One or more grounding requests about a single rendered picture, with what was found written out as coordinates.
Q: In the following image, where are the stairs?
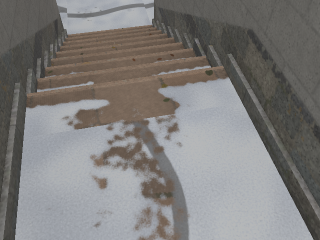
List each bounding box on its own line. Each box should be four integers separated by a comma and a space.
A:
37, 25, 211, 92

